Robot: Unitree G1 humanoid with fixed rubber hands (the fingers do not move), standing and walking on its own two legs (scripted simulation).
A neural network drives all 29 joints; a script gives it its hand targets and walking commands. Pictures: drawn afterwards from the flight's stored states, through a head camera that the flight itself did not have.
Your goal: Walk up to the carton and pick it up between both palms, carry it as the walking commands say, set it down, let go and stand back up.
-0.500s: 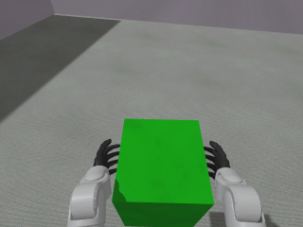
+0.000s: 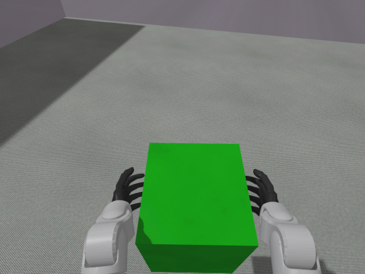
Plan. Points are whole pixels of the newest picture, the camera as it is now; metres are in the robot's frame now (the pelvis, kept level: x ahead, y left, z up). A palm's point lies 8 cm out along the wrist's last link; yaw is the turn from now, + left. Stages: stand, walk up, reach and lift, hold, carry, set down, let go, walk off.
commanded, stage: carry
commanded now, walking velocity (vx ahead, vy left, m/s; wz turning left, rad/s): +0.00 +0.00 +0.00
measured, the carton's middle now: (192, 211) +0.29 +0.00 -0.02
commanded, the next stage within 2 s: hold in 1.04 s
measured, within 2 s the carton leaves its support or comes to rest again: neither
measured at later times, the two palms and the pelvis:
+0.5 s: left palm (128, 205) +0.27 +0.13 +0.06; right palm (271, 209) +0.26 -0.16 +0.06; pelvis +0.01 -0.01 +0.00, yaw +0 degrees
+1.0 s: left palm (133, 203) +0.27 +0.13 +0.06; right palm (273, 208) +0.26 -0.16 +0.05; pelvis +0.00 -0.02 +0.00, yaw +0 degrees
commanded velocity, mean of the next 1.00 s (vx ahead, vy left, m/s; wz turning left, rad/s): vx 0.00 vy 0.00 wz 0.00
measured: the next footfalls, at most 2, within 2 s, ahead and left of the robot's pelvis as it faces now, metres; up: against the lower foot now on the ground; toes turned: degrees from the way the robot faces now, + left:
none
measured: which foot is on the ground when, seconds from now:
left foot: down 0.00-1.00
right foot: down 0.00-1.00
